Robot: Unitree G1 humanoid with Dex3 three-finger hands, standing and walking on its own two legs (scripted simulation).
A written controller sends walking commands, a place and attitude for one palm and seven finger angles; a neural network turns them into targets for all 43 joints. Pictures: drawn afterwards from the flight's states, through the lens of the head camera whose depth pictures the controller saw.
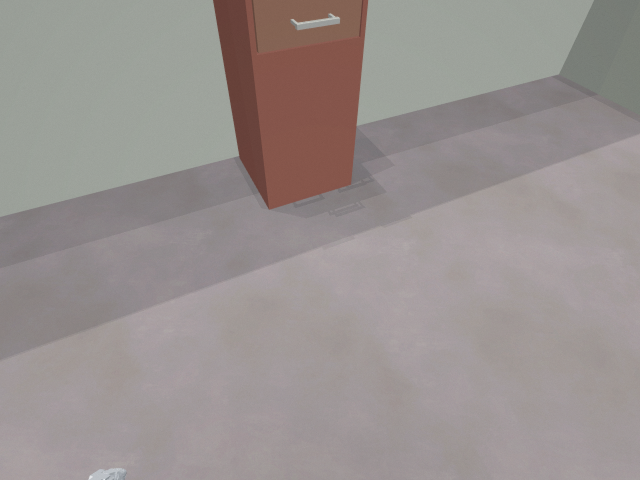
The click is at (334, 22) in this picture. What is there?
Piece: drawer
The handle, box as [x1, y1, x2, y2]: [290, 13, 339, 29]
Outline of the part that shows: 339,23 339,18 335,17 330,13 328,14 328,18 297,23 293,19 290,19 291,23 295,26 296,29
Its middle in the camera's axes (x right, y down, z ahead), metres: -0.02 -0.72 +1.27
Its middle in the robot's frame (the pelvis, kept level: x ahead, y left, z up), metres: +1.44 +0.09 +0.02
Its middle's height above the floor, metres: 0.80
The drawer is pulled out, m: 0.00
